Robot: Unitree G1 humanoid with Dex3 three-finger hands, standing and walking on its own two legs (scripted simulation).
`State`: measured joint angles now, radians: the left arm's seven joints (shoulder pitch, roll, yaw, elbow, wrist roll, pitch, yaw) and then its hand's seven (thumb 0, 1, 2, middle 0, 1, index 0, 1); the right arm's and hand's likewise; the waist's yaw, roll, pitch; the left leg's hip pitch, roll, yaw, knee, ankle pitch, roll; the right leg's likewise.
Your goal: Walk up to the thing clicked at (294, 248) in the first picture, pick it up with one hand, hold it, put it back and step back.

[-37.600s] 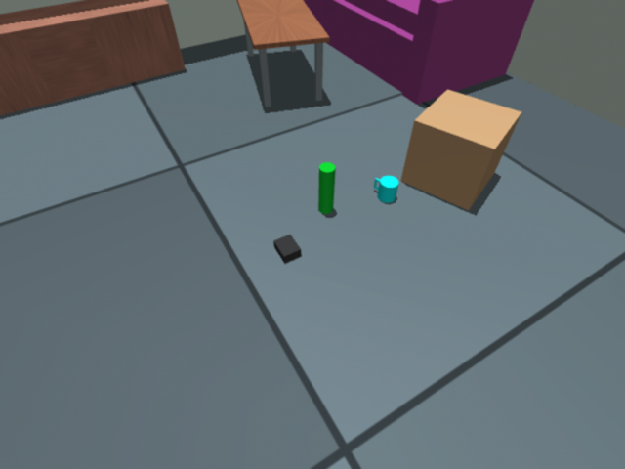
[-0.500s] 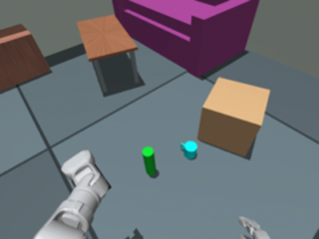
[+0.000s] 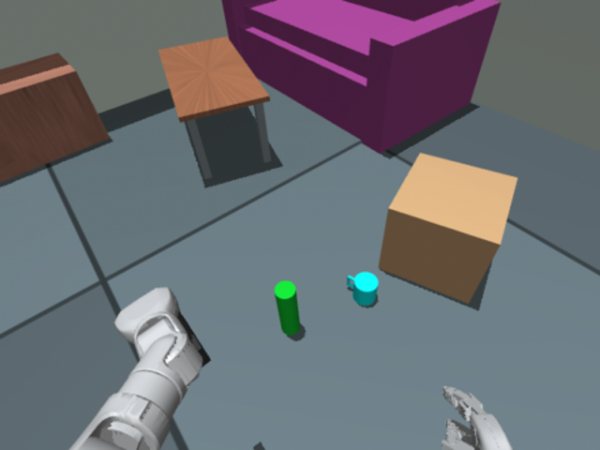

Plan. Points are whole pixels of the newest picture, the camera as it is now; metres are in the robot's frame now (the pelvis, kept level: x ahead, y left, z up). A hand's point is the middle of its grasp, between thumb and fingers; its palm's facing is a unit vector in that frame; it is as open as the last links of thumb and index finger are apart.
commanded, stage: hold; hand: left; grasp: from above
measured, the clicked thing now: (170, 348) +0.29 +0.23 -0.06
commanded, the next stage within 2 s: crouch in 0.48 s
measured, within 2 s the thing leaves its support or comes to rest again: neither
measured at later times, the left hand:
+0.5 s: hand (173, 346) +0.29 +0.22 -0.04, palm faces -0.33 -0.32 -0.89, open 12.5 cm
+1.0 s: hand (184, 369) +0.28 +0.23 -0.12, palm faces -0.39 -0.29 -0.87, open 12.5 cm
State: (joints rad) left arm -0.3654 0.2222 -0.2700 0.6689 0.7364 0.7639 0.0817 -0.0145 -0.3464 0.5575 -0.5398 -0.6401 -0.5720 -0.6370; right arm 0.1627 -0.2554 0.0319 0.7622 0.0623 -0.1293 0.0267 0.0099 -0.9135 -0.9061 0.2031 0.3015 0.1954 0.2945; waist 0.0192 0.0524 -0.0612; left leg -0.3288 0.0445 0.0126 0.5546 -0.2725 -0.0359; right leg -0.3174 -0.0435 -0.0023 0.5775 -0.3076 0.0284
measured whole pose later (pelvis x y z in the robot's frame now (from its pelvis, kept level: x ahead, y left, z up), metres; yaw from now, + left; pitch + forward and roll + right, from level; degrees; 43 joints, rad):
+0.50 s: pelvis -0.01 +0.00 +0.00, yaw +0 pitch +3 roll +0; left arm -0.37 0.20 -0.28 0.69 0.74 0.76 0.11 -0.01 -0.39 0.58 -0.58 -0.62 -0.62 -0.62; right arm 0.16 -0.25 0.03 0.77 0.06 -0.16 0.02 0.01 -0.91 -0.91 0.20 0.30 0.20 0.29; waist 0.02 0.05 -0.05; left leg -0.35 0.05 0.01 0.57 -0.27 -0.04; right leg -0.33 -0.04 0.00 0.59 -0.30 0.03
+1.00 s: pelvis -0.01 +0.00 -0.02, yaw +0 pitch +9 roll +0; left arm -0.48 0.17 -0.18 1.05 0.73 0.62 0.34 0.01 -0.31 0.42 -0.58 -0.57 -0.61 -0.56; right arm 0.18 -0.25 0.00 0.81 0.02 -0.19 0.05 0.01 -0.88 -0.90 0.21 0.30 0.20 0.30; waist -0.03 0.00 -0.05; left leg -0.56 0.05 0.00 0.73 -0.33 -0.04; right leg -0.54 -0.03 -0.01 0.74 -0.36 0.02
